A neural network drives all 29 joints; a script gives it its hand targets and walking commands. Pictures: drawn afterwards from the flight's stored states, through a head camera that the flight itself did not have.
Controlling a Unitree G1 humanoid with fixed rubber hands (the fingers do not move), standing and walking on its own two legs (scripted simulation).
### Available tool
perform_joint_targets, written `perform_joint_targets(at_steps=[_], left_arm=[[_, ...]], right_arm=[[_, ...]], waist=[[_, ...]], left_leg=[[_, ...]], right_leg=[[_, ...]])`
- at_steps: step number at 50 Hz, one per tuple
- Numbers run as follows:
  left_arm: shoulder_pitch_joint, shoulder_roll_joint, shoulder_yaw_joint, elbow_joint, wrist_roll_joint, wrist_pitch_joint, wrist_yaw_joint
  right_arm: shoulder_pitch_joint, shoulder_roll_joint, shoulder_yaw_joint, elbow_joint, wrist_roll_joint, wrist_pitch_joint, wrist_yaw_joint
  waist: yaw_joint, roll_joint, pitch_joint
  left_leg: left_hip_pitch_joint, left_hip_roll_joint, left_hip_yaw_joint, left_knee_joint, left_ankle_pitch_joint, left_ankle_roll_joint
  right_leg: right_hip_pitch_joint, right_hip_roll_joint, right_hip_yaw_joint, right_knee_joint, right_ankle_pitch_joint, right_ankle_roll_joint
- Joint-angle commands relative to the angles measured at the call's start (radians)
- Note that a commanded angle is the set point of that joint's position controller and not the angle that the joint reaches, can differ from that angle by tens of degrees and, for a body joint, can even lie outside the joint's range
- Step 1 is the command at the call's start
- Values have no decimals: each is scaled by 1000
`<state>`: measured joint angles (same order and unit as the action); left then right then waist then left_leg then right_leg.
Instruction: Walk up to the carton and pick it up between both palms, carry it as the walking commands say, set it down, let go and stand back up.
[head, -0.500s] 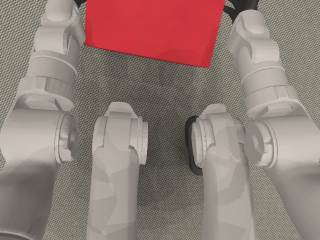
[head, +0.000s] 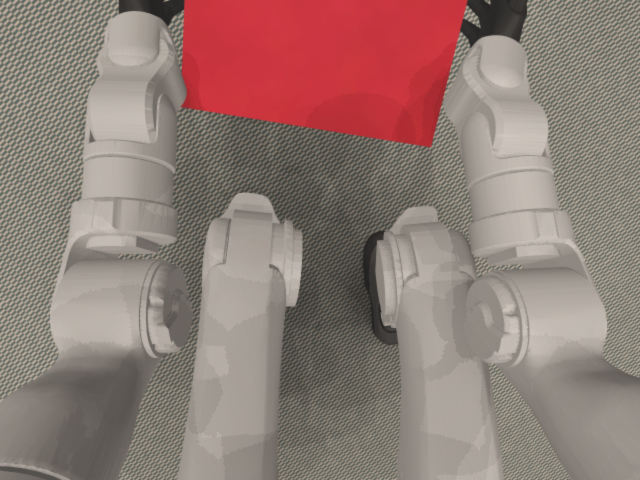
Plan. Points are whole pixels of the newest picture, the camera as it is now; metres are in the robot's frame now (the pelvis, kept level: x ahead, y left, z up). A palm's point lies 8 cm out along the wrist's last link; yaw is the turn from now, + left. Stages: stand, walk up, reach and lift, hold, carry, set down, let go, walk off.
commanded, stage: reach and lift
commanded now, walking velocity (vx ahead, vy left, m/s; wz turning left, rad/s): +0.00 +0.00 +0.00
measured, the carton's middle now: (315, 58) +0.51 +0.05 -0.21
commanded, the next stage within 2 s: none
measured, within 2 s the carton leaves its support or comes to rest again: neither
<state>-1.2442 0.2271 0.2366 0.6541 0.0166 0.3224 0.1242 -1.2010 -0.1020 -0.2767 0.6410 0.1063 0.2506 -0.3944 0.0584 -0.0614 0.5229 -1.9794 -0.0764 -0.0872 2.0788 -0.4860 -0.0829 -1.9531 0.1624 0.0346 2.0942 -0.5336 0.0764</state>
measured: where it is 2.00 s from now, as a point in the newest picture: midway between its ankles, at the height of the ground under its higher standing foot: (318, 301)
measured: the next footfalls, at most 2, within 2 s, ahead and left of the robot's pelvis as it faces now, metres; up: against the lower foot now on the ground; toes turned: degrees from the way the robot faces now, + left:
none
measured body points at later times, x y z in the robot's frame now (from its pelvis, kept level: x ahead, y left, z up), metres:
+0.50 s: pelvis -0.03 +0.00 +0.04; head +0.30 +0.03 +0.34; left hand +0.51 +0.19 -0.06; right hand +0.52 -0.13 -0.05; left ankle +0.16 +0.13 -0.37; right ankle +0.15 -0.12 -0.37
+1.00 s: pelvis -0.02 +0.00 +0.10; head +0.29 +0.03 +0.42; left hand +0.51 +0.18 +0.02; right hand +0.51 -0.14 +0.02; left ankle +0.16 +0.13 -0.37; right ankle +0.15 -0.12 -0.37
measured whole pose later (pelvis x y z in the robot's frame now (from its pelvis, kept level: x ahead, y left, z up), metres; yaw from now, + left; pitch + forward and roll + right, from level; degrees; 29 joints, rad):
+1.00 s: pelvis -0.02 +0.00 +0.10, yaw +1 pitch +16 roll +0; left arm -1.16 0.14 0.33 0.52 0.07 0.43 0.11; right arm -1.14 -0.05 -0.33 0.51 -0.01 0.39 -0.34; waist 0.02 -0.04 0.52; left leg -1.61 -0.08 -0.09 1.75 -0.43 -0.07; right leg -1.59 0.15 0.07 1.78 -0.47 0.06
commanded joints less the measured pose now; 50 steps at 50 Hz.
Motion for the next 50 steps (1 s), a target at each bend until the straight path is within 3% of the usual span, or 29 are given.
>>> perform_joint_targets(at_steps=[1, 2, 3, 5, 8, 9, 13, 15, 16, 20, 21, 22, 25, 27, 28, 30, 32, 37, 39, 40, 42, 45, 47, 50], left_arm=[[-660, -1052, -575, -203, -183, -39, -314], [-673, -1056, -576, -193, -194, -34, -319], [-679, -1077, -591, -183, -204, -30, -319], [-682, -1094, -572, -143, -198, -18, -323], [-671, -1092, -531, -94, -171, -8, -329], [-683, -1101, -524, -95, -168, -3, -329], [-701, -1094, -497, -103, -150, 10, -332], [-732, -1094, -510, -150, -143, 19, -328], [-724, -1098, -520, -133, -144, 27, -324], [-739, -1070, -516, -222, -127, 42, -318], [-748, -1063, -516, -213, -131, 47, -319], [-725, -1091, -514, -196, -137, 53, -321], [-750, -1090, -510, -213, -143, 56, -339], [-747, -1108, -526, -206, -145, 61, -350], [-755, -1132, -542, -214, -168, 64, -357], [-727, -1163, -552, -199, -176, 68, -361], [-715, -1186, -581, -235, -196, 66, -360], [-649, -1194, -582, -186, -200, 71, -357], [-620, -1174, -564, -178, -179, 67, -348], [-626, -1180, -579, -225, -186, 63, -344], [-629, -1187, -592, -256, -179, 66, -331], [-607, -1152, -587, -283, -154, 70, -319], [-584, -1150, -586, -257, -149, 76, -320], [-602, -1143, -589, -272, -138, 79, -325]], right_arm=[[-718, 1018, 604, -207, 90, 13, 475], [-717, 1014, 599, -201, 85, 19, 473], [-701, 999, 573, -171, 69, 21, 472], [-708, 982, 547, -140, 38, 30, 476], [-729, 1030, 555, -126, 34, 46, 496], [-737, 1021, 547, -131, 27, 53, 501], [-773, 1082, 572, -109, 47, 79, 529], [-804, 1108, 596, -129, 70, 92, 537], [-800, 1106, 590, -116, 69, 103, 544], [-844, 1150, 652, -186, 123, 121, 553], [-841, 1156, 648, -166, 119, 129, 552], [-828, 1135, 632, -163, 106, 130, 549], [-765, 1174, 594, -105, 72, 143, 545], [-732, 1171, 563, -88, 54, 142, 546], [-710, 1152, 551, -85, 42, 140, 546], [-708, 1157, 567, -122, 46, 134, 541], [-696, 1144, 571, -156, 41, 131, 542], [-683, 1123, 621, -203, 33, 135, 546], [-680, 1137, 632, -195, 46, 134, 552], [-682, 1140, 656, -245, 56, 134, 553], [-685, 1139, 680, -261, 72, 135, 554], [-657, 1149, 689, -228, 79, 146, 561], [-621, 1164, 663, -192, 66, 153, 562], [-638, 1174, 673, -192, 67, 155, 569]], waist=[[-12, 76, -2341], [-34, 66, -2328], [-60, 95, -2290], [-86, 100, -2253], [-63, 79, -2229], [-74, 75, -2237], [-39, 42, -2287], [1, 56, -2378], [-1, 54, -2370], [77, 72, -2491], [79, 55, -2473], [55, 66, -2461], [28, 53, -2431], [-1, 91, -2406], [-41, 109, -2416], [-46, 128, -2453], [-75, 131, -2498], [-95, 73, -2466], [-59, 65, -2424], [-61, 58, -2486], [-31, 70, -2514], [6, 76, -2510], [-3, 67, -2453], [16, 63, -2453]], left_leg=[[734, -36, 178, -230, 258, 68], [724, -35, 173, -240, 227, 68], [715, -31, 172, -253, 198, 59], [715, -35, 165, -275, 140, 54], [705, -34, 169, -299, 89, 62], [697, -35, 176, -302, 75, 61], [730, -29, 165, -328, 43, 74], [788, -31, 173, -337, 56, 72], [809, -31, 168, -346, 62, 71], [883, -34, 183, -361, 91, 79], [873, -34, 186, -368, 78, 79], [860, -31, 180, -381, 63, 77], [808, -32, 185, -390, 29, 75], [797, -34, 189, -412, 19, 67], [816, -34, 180, -422, 21, 59], [869, -37, 171, -434, 53, 55], [918, -41, 159, -438, 85, 45], [939, -49, 145, -460, 121, 49], [939, -48, 139, -482, 118, 59], [986, -49, 139, -483, 140, 59], [1045, -52, 132, -501, 174, 58], [1095, -44, 125, -521, 176, 62], [1072, -42, 124, -552, 143, 65], [1067, -43, 135, -565, 130, 66]], right_leg=[[594, 32, -127, -244, 181, -63], [597, 29, -132, -252, 161, -65], [575, 23, -128, -266, 138, -71], [540, 17, -137, -278, 86, -79], [531, 9, -136, -313, 32, -76], [541, 8, -135, -322, 26, -76], [540, 2, -145, -339, -14, -60], [599, 2, -129, -355, -3, -60], [562, 5, -136, -351, 5, -61], [654, 6, -117, -373, 21, -54], [658, 6, -117, -382, 6, -50], [661, 4, -111, -392, -7, -55], [710, 2, -89, -420, -17, -60], [719, 1, -85, -439, 4, -68], [712, -3, -93, -444, 16, -72], [734, 0, -93, -450, 45, -77], [751, 2, -98, -457, 78, -82], [767, 6, -105, -485, 92, -74], [755, 10, -99, -500, 81, -72], [800, 13, -94, -508, 107, -70], [808, 16, -99, -509, 129, -70], [814, 18, -87, -526, 117, -68], [813, 19, -82, -549, 88, -66], [849, 15, -74, -571, 86, -65]])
